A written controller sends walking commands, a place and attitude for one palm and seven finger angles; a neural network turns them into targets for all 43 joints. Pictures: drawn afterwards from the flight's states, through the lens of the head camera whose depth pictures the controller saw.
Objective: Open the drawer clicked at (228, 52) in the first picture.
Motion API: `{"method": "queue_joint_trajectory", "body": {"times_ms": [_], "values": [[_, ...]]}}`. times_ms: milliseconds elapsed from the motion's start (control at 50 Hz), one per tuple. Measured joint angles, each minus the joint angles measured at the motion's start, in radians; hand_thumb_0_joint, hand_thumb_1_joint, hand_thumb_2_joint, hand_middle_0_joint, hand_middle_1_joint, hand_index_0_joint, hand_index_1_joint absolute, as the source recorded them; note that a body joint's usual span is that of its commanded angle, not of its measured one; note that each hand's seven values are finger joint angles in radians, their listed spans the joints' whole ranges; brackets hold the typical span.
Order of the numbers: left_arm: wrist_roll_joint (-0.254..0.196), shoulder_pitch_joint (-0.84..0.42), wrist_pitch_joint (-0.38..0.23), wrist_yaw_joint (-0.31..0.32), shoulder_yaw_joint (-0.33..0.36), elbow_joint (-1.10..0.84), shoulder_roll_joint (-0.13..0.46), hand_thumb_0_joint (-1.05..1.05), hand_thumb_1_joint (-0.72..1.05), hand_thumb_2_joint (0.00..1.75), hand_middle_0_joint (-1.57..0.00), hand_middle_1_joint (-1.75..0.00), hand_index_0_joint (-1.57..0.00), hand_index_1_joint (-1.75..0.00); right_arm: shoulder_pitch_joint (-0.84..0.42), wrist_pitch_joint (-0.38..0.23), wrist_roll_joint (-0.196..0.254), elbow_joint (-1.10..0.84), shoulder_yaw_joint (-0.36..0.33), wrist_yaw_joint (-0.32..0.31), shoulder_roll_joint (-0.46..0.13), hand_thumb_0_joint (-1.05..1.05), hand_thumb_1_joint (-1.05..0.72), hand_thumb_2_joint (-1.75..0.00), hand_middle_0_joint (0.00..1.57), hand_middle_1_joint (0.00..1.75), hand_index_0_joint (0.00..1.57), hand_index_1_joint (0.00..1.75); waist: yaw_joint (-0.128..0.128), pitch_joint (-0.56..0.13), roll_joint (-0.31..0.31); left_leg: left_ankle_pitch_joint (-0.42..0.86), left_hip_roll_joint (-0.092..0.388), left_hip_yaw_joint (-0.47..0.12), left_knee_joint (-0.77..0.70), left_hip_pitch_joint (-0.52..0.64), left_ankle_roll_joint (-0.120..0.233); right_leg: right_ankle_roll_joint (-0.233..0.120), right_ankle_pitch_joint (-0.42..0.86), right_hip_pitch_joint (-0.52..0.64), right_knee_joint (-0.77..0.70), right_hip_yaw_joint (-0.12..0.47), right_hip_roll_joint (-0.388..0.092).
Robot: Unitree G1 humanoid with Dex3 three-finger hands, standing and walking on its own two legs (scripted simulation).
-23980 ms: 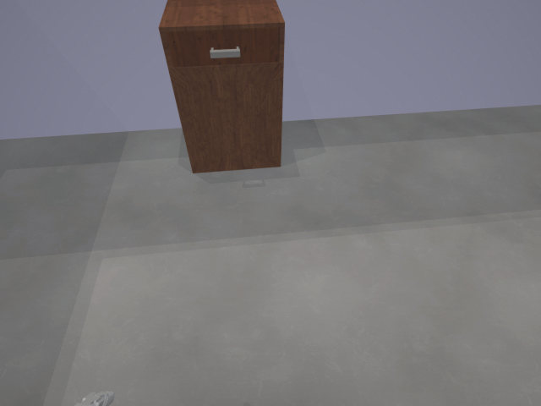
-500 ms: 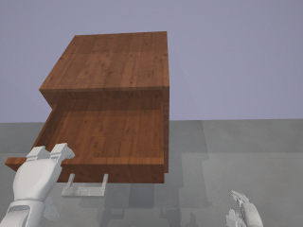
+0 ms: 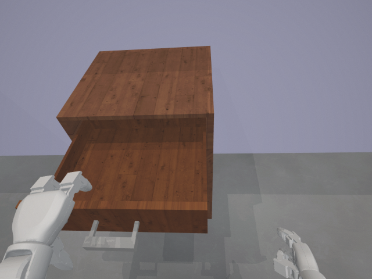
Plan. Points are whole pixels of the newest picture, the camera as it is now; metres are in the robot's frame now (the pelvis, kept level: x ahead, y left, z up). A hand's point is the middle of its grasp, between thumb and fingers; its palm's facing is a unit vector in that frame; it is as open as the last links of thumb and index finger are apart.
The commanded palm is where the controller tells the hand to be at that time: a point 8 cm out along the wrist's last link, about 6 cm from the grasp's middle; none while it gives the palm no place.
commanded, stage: lift the hand off the handle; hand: left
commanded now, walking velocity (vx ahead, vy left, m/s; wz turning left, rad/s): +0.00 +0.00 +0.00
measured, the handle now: (113, 234) +0.23 +0.22 -0.07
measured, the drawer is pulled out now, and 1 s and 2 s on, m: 0.30 0.30 0.30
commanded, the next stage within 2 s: draw the hand back to the body in 0.10 s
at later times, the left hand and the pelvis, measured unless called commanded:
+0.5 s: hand (58, 226) +0.18 +0.25 +0.09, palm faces +0.04 -0.09 -1.00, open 13.8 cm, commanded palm +0.16 +0.26 +0.15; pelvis -0.01 +0.00 +0.00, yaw +0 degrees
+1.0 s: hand (58, 214) +0.19 +0.23 +0.14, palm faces +0.37 -0.82 -0.44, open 13.4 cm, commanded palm +0.14 +0.27 +0.18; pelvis +0.00 +0.00 +0.01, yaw +0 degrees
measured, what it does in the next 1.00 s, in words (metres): stands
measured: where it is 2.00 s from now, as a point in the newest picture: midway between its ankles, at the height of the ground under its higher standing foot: outside the picture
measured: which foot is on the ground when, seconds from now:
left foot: down 0.00-1.00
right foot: down 0.00-1.00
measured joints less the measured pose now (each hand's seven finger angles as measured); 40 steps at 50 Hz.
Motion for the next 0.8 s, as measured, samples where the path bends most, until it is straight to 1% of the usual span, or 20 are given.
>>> {"method": "queue_joint_trajectory", "body": {"times_ms": [80,180,220,320,440,520,620,700,800], "values": [[0.003,0.018,-0.005,-0.007,-0.014,-0.040,-0.008,0.00,-0.49,0.30,-0.32,-1.20,-0.32,-1.20,-0.001,-0.002,-0.002,-0.009,-0.001,0.006,-0.003,0.02,-0.91,-0.90,0.20,0.30,0.20,0.30,0.004,0.002,0.001,0.005,-0.003,0.000,-0.008,0.006,0.003,0.003,0.005,0.007,-0.009,-0.001,-0.003],[0.021,0.015,-0.009,-0.002,-0.033,-0.045,-0.018,0.00,-0.49,0.30,-0.32,-1.20,-0.32,-1.20,-0.004,0.001,-0.003,-0.015,0.001,0.012,0.001,0.02,-0.91,-0.90,0.20,0.30,0.20,0.30,0.008,0.009,-0.002,0.010,-0.004,-0.001,-0.009,0.003,0.003,0.003,0.008,0.004,-0.007,-0.002,-0.004],[0.028,0.009,-0.007,0.002,-0.033,-0.039,-0.017,0.00,-0.49,0.30,-0.32,-1.20,-0.32,-1.20,-0.005,0.004,-0.004,-0.014,0.003,0.014,0.006,0.02,-0.91,-0.90,0.20,0.30,0.20,0.30,0.010,0.011,-0.004,0.012,-0.003,-0.002,-0.008,0.001,0.002,0.002,0.009,0.000,-0.005,-0.002,-0.003],[0.026,0.004,0.004,0.007,-0.016,-0.044,-0.002,0.00,-0.49,0.30,-0.32,-1.20,-0.32,-1.20,0.000,0.007,-0.003,-0.011,0.009,0.011,0.013,0.02,-0.91,-0.90,0.20,0.30,0.20,0.30,0.010,0.013,-0.003,0.013,0.001,-0.006,-0.007,0.004,0.000,-0.001,0.012,0.007,-0.008,-0.006,0.002],[-0.001,0.025,0.019,-0.010,-0.001,-0.076,0.003,0.00,-0.49,0.30,-0.32,-1.20,-0.32,-1.20,0.005,0.006,0.003,-0.008,0.013,0.010,0.009,0.02,-0.91,-0.90,0.20,0.30,0.20,0.30,0.005,0.009,0.011,0.018,0.003,-0.005,-0.019,0.023,-0.001,-0.001,0.020,0.025,-0.024,-0.005,0.004],[-0.013,0.047,0.016,-0.035,0.008,-0.079,0.023,0.00,-0.49,0.30,-0.32,-1.20,-0.32,-1.20,0.008,0.009,0.007,-0.011,0.017,0.006,0.004,0.02,-0.91,-0.90,0.20,0.30,0.20,0.30,0.005,0.009,0.010,0.025,0.003,-0.002,-0.033,0.037,-0.001,-0.001,0.025,0.036,-0.032,-0.002,0.004],[-0.032,0.074,-0.012,-0.049,0.039,-0.100,0.048,0.00,-0.49,0.30,-0.32,-1.20,-0.32,-1.20,0.011,0.000,0.006,-0.017,0.013,-0.002,-0.006,0.02,-0.91,-0.90,0.20,0.30,0.20,0.30,0.009,0.022,0.009,0.030,0.005,-0.008,-0.038,0.047,-0.003,-0.003,0.031,0.050,-0.043,-0.007,0.007],[-0.045,0.086,-0.039,-0.045,0.059,-0.124,0.051,0.00,-0.49,0.30,-0.32,-1.20,-0.32,-1.20,0.011,-0.011,0.003,-0.018,0.005,-0.005,-0.014,0.02,-0.91,-0.90,0.20,0.30,0.20,0.30,0.014,0.029,0.012,0.031,0.006,-0.013,-0.036,0.047,-0.003,-0.002,0.036,0.056,-0.049,-0.012,0.009],[-0.051,0.099,-0.049,-0.041,0.078,-0.141,0.059,0.00,-0.49,0.30,-0.32,-1.20,-0.32,-1.20,0.007,-0.013,0.003,-0.016,0.001,-0.005,-0.014,0.02,-0.91,-0.90,0.20,0.30,0.20,0.30,0.018,0.027,0.013,0.033,0.005,-0.013,-0.036,0.046,-0.001,0.000,0.038,0.055,-0.051,-0.012,0.007]]}}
